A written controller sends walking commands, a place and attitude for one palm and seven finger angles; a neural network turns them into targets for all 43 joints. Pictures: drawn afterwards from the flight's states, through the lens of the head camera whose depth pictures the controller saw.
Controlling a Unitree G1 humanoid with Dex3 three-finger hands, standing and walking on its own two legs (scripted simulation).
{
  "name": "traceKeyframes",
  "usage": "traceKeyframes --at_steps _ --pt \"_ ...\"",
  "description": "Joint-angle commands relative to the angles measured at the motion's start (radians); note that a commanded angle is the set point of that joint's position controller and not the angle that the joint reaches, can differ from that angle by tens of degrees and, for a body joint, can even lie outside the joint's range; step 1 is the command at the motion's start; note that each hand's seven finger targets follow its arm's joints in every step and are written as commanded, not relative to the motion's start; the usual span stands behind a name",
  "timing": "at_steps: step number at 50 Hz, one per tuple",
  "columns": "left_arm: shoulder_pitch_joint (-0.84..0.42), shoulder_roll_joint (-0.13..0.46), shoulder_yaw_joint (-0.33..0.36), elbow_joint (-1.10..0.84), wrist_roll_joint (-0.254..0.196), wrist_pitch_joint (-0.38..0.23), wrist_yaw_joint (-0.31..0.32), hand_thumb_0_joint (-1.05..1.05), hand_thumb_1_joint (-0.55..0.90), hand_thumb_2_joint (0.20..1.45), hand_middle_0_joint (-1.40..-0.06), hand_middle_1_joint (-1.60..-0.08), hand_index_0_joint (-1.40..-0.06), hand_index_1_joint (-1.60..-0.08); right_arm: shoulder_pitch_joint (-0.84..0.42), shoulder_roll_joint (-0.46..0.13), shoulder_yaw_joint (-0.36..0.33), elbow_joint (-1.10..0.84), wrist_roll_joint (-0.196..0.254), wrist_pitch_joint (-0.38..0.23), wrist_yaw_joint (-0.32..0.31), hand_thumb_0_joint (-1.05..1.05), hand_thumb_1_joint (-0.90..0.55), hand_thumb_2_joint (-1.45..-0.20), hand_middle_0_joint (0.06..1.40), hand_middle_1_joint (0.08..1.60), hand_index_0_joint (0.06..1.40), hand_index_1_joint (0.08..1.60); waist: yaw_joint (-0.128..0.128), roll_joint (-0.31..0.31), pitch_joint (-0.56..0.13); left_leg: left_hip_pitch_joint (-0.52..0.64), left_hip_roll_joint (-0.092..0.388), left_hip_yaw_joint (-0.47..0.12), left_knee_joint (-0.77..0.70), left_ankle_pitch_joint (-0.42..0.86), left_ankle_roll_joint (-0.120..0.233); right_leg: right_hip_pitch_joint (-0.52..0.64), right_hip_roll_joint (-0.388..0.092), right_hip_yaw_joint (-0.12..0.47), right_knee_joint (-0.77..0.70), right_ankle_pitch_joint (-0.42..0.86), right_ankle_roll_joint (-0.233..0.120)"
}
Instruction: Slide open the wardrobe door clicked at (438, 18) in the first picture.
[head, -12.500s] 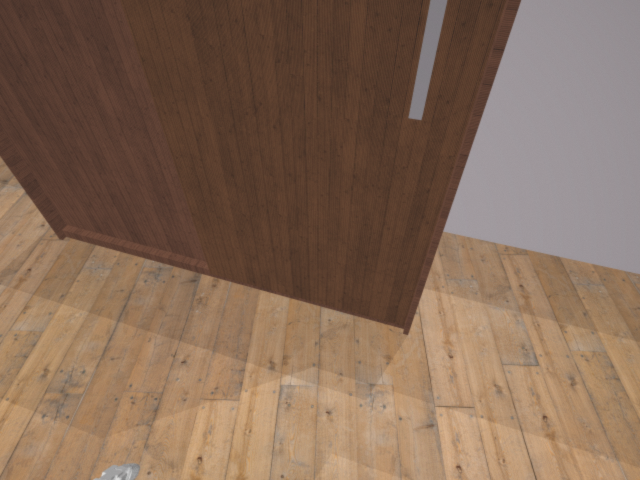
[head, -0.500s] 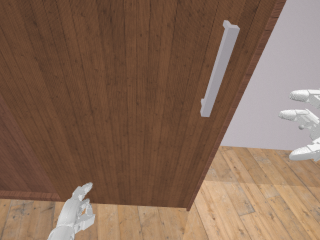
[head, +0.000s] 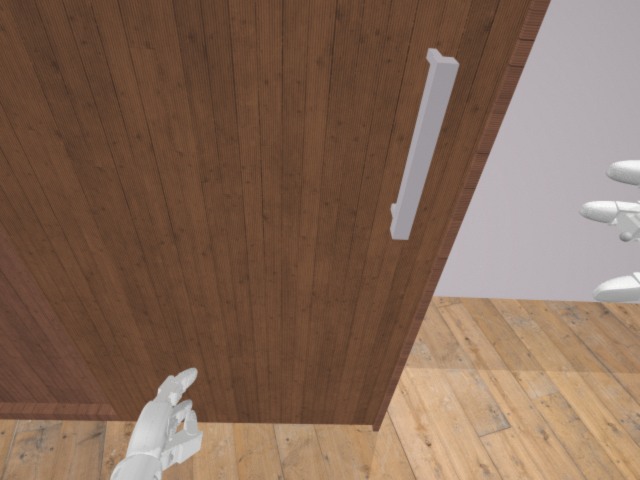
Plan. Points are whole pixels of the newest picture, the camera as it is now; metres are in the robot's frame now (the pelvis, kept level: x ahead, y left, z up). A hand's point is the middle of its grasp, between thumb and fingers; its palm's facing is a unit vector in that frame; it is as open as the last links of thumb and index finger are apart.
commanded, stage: move the hooked fingers beside the handle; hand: right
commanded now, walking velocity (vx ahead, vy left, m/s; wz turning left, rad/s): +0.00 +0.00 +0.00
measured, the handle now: (414, 152) +0.48 -0.13 +0.23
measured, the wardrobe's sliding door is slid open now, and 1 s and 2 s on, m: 0.00 0.00 0.00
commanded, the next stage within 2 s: none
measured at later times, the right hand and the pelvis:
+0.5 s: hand (546, 220) +0.33 -0.24 +0.23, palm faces +0.07 +0.99 -0.08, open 14.0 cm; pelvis +0.01 +0.00 +0.00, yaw +0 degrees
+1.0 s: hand (510, 197) +0.36 -0.21 +0.24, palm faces +0.09 +1.00 -0.04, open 14.0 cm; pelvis +0.01 +0.01 +0.00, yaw +0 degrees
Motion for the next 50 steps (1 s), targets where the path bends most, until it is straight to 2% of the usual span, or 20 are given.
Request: traceKeyframes --at_steps 1,2,6,7,9,10,14,15,18,20,23,25,29,31,35,40,43,45,47,50 --pt "-0.177 0.133 0.058 -0.161 -0.012 -0.055 0.015 0.0 0.9 0.9 -0.2 -0.3 -0.2 -0.3 -0.438 -0.214 0.057 -0.121 -0.028 -0.014 -0.01 0.0 0.5 -0.3 0.3 1.2 0.3 1.2 0.047 -0.048 -0.052 -0.15 0.019 -0.08 -0.098 0.111 -0.011 0.091 -0.006 0.1 -0.071 0.096 -0.013" --pt "-0.18 0.128 0.059 -0.177 -0.011 -0.059 0.019 0.0 0.9 0.9 -0.2 -0.3 -0.2 -0.3 -0.482 -0.193 0.092 -0.171 -0.035 -0.024 -0.005 0.0 0.5 -0.3 0.3 1.2 0.3 1.2 0.048 -0.057 -0.11 -0.138 0.017 -0.078 -0.086 0.114 -0.008 0.119 -0.001 0.106 -0.07 0.1 -0.016" --pt "-0.175 0.119 0.054 -0.182 0.001 -0.067 0.027 0.0 0.9 0.9 -0.2 -0.3 -0.2 -0.3 -0.556 -0.243 0.043 -0.278 -0.024 -0.108 -0.017 0.0 0.5 -0.3 0.3 1.2 0.3 1.2 0.041 -0.015 -0.253 -0.068 0.008 -0.071 -0.071 0.17 -0.002 0.189 0.002 0.118 -0.064 0.164 -0.017" --pt "-0.179 0.114 0.052 -0.183 0.004 -0.069 0.028 0.0 0.9 0.9 -0.2 -0.3 -0.2 -0.3 -0.549 -0.242 0.028 -0.292 -0.018 -0.126 -0.024 0.0 0.5 -0.3 0.3 1.2 0.3 1.2 0.031 -0.04 -0.271 -0.058 0.008 -0.067 -0.065 0.192 0.002 0.205 0.003 0.117 -0.064 0.187 -0.014" --pt "-0.176 0.111 0.051 -0.165 0.008 -0.067 0.026 0.0 0.9 0.9 -0.2 -0.3 -0.2 -0.3 -0.531 -0.247 -0.004 -0.222 -0.012 -0.136 -0.044 0.0 0.5 -0.3 0.3 1.2 0.3 1.2 0.021 -0.046 -0.251 -0.053 0.007 -0.062 -0.065 0.208 0.004 0.192 0.002 0.114 -0.073 0.195 -0.008" --pt "-0.172 0.115 0.054 -0.16 0.012 -0.061 0.021 0.0 0.9 0.9 -0.2 -0.3 -0.2 -0.3 -0.474 -0.276 -0.047 -0.179 -0.009 -0.125 -0.059 0.0 0.5 -0.3 0.3 1.2 0.3 1.2 0.0 -0.021 -0.234 -0.038 0.008 -0.065 -0.073 0.212 0.006 0.161 0.003 0.114 -0.073 0.201 -0.008" --pt "-0.183 0.119 0.057 -0.158 0.002 -0.027 0.008 0.0 0.9 0.9 -0.2 -0.3 -0.2 -0.3 -0.391 -0.233 -0.025 -0.037 -0.036 -0.023 -0.095 0.0 0.5 -0.3 0.3 1.2 0.3 1.2 -0.002 -0.008 -0.115 -0.069 0.017 -0.055 -0.07 0.211 0.003 0.072 -0.001 0.093 -0.091 0.185 -0.006" --pt "-0.181 0.127 0.063 -0.162 0.002 -0.017 0.001 0.0 0.9 0.9 -0.2 -0.3 -0.2 -0.3 -0.348 -0.253 -0.044 -0.02 -0.042 -0.003 -0.101 0.0 0.5 -0.3 0.3 1.2 0.3 1.2 -0.012 0.038 -0.112 -0.047 0.017 -0.057 -0.074 0.237 0.003 0.054 -0.004 0.089 -0.085 0.211 -0.008" --pt "-0.197 0.117 0.064 -0.2 -0.005 -0.008 -0.004 0.0 0.9 0.9 -0.2 -0.3 -0.2 -0.3 -0.405 -0.177 0.048 -0.155 -0.051 0.005 -0.09 0.0 0.5 -0.3 0.3 1.2 0.3 1.2 0.012 -0.03 -0.176 -0.05 0.021 -0.064 -0.052 0.288 0.001 0.11 -0.003 0.078 -0.067 0.25 -0.01" --pt "-0.192 0.107 0.061 -0.206 -0.003 -0.011 -0.003 0.0 0.9 0.9 -0.2 -0.3 -0.2 -0.3 -0.449 -0.146 0.086 -0.235 -0.042 -0.032 -0.087 0.0 0.5 -0.3 0.3 1.2 0.3 1.2 0.028 -0.009 -0.205 -0.051 0.015 -0.065 -0.053 0.295 0.001 0.147 -0.01 0.083 -0.055 0.263 -0.011" --pt "-0.185 0.107 0.064 -0.196 0.003 -0.025 0.014 0.0 0.9 0.9 -0.2 -0.3 -0.2 -0.3 -0.552 -0.16 0.07 -0.293 -0.029 -0.091 -0.096 0.0 0.5 -0.3 0.3 1.2 0.3 1.2 0.038 -0.026 -0.253 -0.062 0.009 -0.067 -0.055 0.263 0.0 0.198 -0.005 0.094 -0.056 0.239 -0.014" --pt "-0.173 0.112 0.064 -0.175 0.006 -0.027 0.019 0.0 0.9 0.9 -0.2 -0.3 -0.2 -0.3 -0.539 -0.195 0.036 -0.258 -0.028 -0.109 -0.113 0.0 0.5 -0.3 0.3 1.2 0.3 1.2 0.031 0.007 -0.235 -0.058 0.007 -0.067 -0.064 0.254 -0.001 0.188 -0.009 0.096 -0.059 0.234 -0.013" --pt "-0.173 0.113 0.064 -0.153 0.004 -0.021 0.024 0.0 0.9 0.9 -0.2 -0.3 -0.2 -0.3 -0.561 -0.141 0.079 -0.159 -0.051 -0.075 -0.15 0.0 0.5 -0.3 0.3 1.2 0.3 1.2 0.032 -0.045 -0.185 -0.073 0.015 -0.064 -0.062 0.236 0.004 0.155 -0.001 0.094 -0.075 0.213 -0.006" --pt "-0.175 0.117 0.066 -0.149 0.002 -0.01 0.019 0.0 0.9 0.9 -0.2 -0.3 -0.2 -0.3 -0.543 -0.128 0.098 -0.119 -0.062 -0.045 -0.158 0.0 0.5 -0.3 0.3 1.2 0.3 1.2 0.032 -0.016 -0.163 -0.065 0.018 -0.065 -0.066 0.254 0.001 0.132 -0.002 0.087 -0.076 0.221 -0.008" --pt "-0.175 0.115 0.07 -0.166 0.003 0.007 0.008 0.0 0.9 0.9 -0.2 -0.3 -0.2 -0.3 -0.487 -0.123 0.093 -0.11 -0.059 -0.025 -0.154 0.0 0.5 -0.3 0.3 1.2 0.3 1.2 0.021 0.049 -0.21 -0.026 0.019 -0.07 -0.055 0.322 -0.002 0.133 -0.002 0.08 -0.058 0.26 -0.015" --pt "-0.185 0.105 0.068 -0.183 0.004 0.014 0.004 0.0 0.9 0.9 -0.2 -0.3 -0.2 -0.3 -0.528 -0.131 0.08 -0.169 -0.05 -0.067 -0.154 0.0 0.5 -0.3 0.3 1.2 0.3 1.2 0.024 0.044 -0.231 -0.014 0.021 -0.075 -0.046 0.363 -0.006 0.141 0.001 0.072 -0.048 0.279 -0.018" --pt "-0.176 0.109 0.067 -0.163 0.0 0.019 0.012 0.0 0.9 0.9 -0.2 -0.3 -0.2 -0.3 -0.615 -0.131 0.1 -0.108 -0.061 -0.073 -0.168 0.0 0.5 -0.3 0.3 1.2 0.3 1.2 0.046 0.006 -0.181 -0.062 0.02 -0.083 -0.065 0.288 -0.008 0.131 0.003 0.068 -0.055 0.213 -0.02" --pt "-0.164 0.116 0.071 -0.149 0.001 0.022 0.016 0.0 0.9 0.9 -0.2 -0.3 -0.2 -0.3 -0.633 -0.145 0.1 -0.056 -0.066 -0.07 -0.18 0.0 0.5 -0.3 0.3 1.2 0.3 1.2 0.051 0.041 -0.156 -0.076 0.021 -0.09 -0.081 0.252 -0.011 0.116 0.001 0.071 -0.057 0.181 -0.023" --pt "-0.16 0.118 0.07 -0.148 -0.001 0.027 0.021 0.0 0.9 0.9 -0.2 -0.3 -0.2 -0.3 -0.675 -0.158 0.105 -0.028 -0.079 -0.069 -0.184 0.0 0.5 -0.3 0.3 1.2 0.3 1.2 0.057 0.011 -0.169 -0.066 0.025 -0.097 -0.081 0.25 -0.011 0.111 0.005 0.067 -0.059 0.179 -0.024" --pt "-0.147 0.116 0.073 -0.145 -0.004 0.024 0.022 0.0 0.9 0.9 -0.2 -0.3 -0.2 -0.3 -0.726 -0.111 0.162 -0.005 -0.082 -0.09 -0.179 0.0 0.5 -0.3 0.3 1.2 0.3 1.2 0.069 0.003 -0.191 -0.068 0.025 -0.097 -0.081 0.253 -0.009 0.128 0.002 0.07 -0.056 0.183 -0.026"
